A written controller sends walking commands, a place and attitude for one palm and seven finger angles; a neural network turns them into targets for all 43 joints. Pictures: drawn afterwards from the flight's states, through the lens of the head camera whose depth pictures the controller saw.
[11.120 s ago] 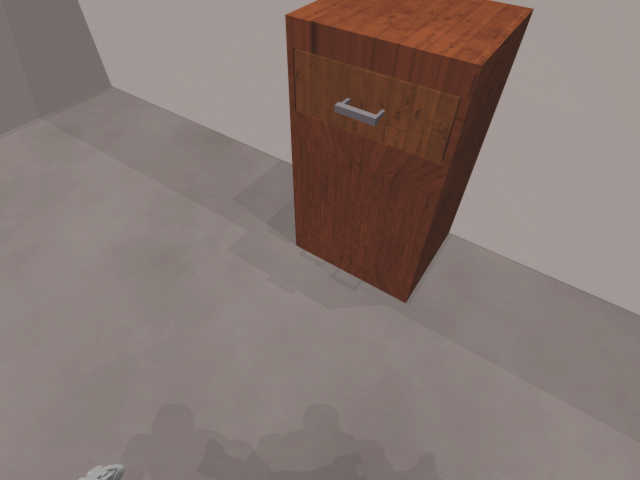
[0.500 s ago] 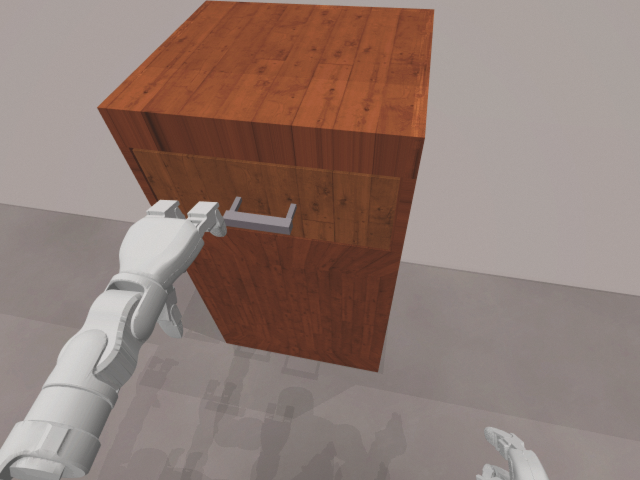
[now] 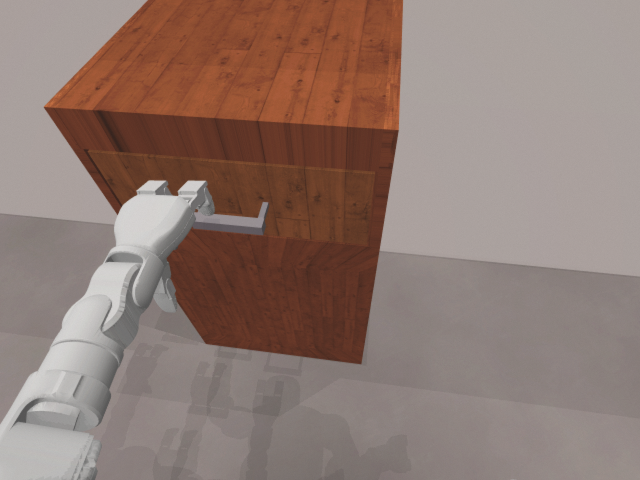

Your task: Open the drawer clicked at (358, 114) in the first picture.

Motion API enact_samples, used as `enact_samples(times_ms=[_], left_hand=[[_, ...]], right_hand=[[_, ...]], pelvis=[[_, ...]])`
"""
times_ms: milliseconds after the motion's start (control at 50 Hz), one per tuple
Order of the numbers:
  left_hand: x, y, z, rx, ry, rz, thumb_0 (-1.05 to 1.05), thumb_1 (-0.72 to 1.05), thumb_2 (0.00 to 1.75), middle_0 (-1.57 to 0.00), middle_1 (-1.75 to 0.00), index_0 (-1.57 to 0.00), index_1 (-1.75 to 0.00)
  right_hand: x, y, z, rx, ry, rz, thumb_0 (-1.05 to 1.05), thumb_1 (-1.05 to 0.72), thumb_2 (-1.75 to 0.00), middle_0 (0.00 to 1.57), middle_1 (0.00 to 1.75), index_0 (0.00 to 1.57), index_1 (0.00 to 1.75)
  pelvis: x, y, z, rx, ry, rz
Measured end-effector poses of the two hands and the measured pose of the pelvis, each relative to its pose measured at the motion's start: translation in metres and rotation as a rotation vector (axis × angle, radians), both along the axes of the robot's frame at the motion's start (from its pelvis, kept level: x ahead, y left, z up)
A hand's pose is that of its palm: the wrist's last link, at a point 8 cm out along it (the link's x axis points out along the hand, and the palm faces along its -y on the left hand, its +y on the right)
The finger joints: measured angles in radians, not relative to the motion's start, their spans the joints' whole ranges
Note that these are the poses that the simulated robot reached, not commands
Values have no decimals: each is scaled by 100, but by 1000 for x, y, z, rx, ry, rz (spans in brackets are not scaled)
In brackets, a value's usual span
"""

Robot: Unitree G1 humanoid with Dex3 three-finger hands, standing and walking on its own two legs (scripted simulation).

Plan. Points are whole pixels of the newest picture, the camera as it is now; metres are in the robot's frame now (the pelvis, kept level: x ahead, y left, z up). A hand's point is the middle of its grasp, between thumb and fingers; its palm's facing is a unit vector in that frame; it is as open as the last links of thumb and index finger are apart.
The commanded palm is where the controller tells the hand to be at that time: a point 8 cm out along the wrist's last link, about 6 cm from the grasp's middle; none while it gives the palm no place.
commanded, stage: move the hooked fingers above the handle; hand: left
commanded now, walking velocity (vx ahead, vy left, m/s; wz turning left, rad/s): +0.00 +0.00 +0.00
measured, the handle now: (231, 214) +0.52 +0.18 -0.03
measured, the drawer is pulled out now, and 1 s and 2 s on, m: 0.00 0.00 0.00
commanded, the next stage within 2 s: lower the fingers behind the handle in 1.32 s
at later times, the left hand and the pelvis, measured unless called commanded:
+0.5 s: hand (200, 221) +0.46 +0.20 +0.04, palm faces -0.06 -0.03 -1.00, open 13.8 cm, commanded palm +0.45 +0.21 +0.09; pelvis +0.00 +0.01 -0.01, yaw -1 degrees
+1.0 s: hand (204, 215) +0.48 +0.20 +0.03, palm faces -0.07 -0.03 -1.00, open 13.8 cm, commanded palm +0.47 +0.21 +0.09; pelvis +0.00 +0.01 -0.01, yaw -1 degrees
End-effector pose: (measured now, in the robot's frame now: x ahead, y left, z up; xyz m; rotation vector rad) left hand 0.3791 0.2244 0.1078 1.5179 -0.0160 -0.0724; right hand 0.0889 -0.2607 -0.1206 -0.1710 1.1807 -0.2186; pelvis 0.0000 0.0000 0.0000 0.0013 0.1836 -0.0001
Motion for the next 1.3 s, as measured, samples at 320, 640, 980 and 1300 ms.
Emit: enact_samples(times_ms=[320,640,980,1300], left_hand=[[42,-15,-10,4,-5,-29,0,-49,30,-32,-120,-32,-120],[74,-21,-21,27,28,-9,0,-49,30,-32,-120,-32,-120],[81,-18,-26,30,30,13,0,-49,30,-32,-120,-33,-121],[84,-17,-26,14,10,-12,0,-49,30,-32,-120,-35,-122]], right_hand=[[-26,1,-8,-4,78,-45,1,-91,-90,20,30,20,30],[-76,0,-10,-31,180,-115,1,-91,-90,20,30,20,30],[-99,4,-9,-37,216,-144,1,-91,-90,20,30,20,30],[-84,5,-9,-52,185,-115,1,-91,-90,21,30,20,30]], pelvis=[[2,4,-7,-6,61,-2],[-1,7,-12,-15,104,-5],[-4,11,-15,-21,120,-13],[-4,14,-17,-26,132,-7]])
